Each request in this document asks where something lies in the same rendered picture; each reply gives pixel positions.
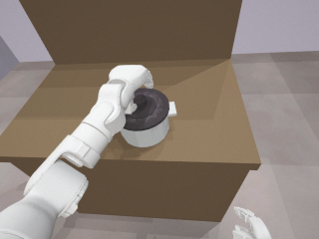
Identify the lid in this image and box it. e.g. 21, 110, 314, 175
123, 88, 169, 131

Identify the table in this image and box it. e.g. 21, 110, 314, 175
0, 0, 261, 222

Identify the robot left hand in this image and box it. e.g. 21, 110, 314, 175
109, 65, 154, 115

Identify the left robot forearm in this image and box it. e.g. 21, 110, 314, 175
23, 77, 135, 196

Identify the robot right hand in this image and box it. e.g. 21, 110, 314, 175
232, 206, 272, 239

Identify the robot left upper arm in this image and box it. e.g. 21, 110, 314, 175
0, 158, 89, 239

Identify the knob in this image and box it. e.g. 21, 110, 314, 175
133, 94, 147, 110

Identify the pot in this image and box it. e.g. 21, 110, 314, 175
121, 102, 177, 147

